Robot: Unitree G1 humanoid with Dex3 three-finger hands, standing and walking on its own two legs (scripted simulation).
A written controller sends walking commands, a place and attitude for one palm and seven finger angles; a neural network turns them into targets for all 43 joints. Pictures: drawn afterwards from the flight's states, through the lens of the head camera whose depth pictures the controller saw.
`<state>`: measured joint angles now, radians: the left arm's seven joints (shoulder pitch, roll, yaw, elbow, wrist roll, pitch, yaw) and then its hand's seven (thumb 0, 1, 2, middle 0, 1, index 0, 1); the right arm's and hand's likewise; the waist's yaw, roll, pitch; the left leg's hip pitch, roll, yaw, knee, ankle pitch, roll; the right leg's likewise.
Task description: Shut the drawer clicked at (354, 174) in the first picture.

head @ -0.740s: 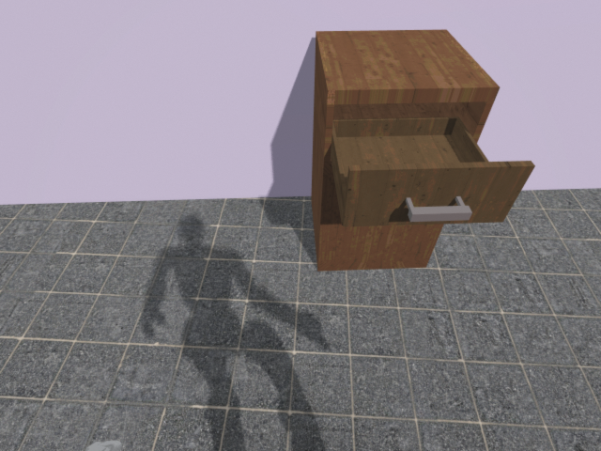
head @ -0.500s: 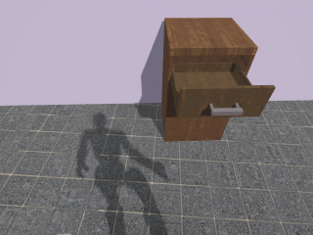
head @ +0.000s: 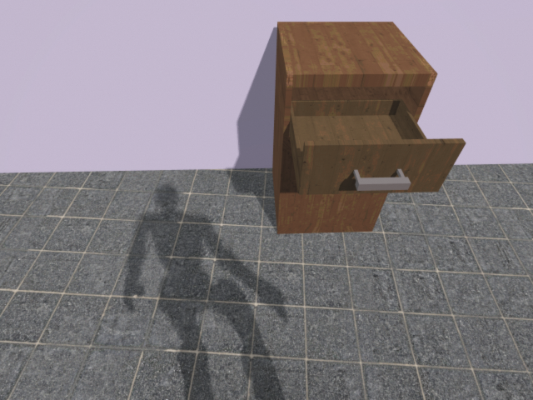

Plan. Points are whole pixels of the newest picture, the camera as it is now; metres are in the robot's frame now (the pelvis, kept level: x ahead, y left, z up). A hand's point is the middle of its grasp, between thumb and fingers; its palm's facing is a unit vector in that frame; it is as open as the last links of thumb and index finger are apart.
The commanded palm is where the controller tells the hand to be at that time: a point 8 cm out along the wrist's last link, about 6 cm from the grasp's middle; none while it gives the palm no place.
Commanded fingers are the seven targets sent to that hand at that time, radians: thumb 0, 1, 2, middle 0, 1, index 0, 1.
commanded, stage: stand and wait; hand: left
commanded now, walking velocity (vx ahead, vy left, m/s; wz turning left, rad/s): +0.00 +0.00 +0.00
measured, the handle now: (380, 178) +0.69 -0.27 -0.11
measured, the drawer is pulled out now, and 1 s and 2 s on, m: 0.29 0.29 0.29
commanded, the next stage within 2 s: look at it before walking up in 0.08 s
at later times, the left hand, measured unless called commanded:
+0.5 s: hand out of the picture +0.08 +0.25 -0.16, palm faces -0.03 -0.94 -0.33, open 7.4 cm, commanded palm none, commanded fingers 0.00 0.90 0.90 -0.20 -0.30 -0.20 -0.30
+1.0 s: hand out of the picture +0.08 +0.24 -0.16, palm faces -0.06 -0.95 -0.32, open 7.4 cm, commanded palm none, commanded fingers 0.00 0.90 0.90 -0.20 -0.30 -0.20 -0.30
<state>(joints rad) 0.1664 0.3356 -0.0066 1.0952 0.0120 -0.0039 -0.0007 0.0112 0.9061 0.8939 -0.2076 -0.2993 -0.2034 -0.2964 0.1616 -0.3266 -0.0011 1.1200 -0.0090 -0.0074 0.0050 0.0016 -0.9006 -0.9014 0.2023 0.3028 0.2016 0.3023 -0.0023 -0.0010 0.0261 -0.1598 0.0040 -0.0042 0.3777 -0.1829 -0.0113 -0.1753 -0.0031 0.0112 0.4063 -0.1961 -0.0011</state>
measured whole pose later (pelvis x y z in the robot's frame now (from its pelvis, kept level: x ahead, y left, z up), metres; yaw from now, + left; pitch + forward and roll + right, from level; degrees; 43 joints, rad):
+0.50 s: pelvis +0.01 +0.00 +0.00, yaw +0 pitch -2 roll +0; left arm 0.14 0.34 -0.01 1.09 0.01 -0.01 0.00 0.01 0.91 0.89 -0.21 -0.30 -0.20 -0.30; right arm 0.13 -0.32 0.00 1.12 -0.01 -0.02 0.00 0.00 -0.90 -0.90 0.20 0.30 0.20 0.30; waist 0.00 -0.01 0.03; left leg -0.14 0.00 0.00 0.35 -0.18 -0.01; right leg -0.16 -0.01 0.02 0.38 -0.19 0.00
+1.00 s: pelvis +0.01 +0.00 +0.00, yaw -4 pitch -1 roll +1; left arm 0.18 0.32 0.01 1.06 0.01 0.03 0.00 0.01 0.91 0.89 -0.21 -0.30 -0.20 -0.30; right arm 0.12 -0.29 -0.01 1.06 -0.01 0.00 -0.02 0.00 -0.90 -0.90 0.20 0.30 0.20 0.30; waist 0.02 -0.01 0.04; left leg -0.16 0.02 0.06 0.41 -0.23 -0.01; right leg -0.21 0.02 0.07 0.46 -0.22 0.00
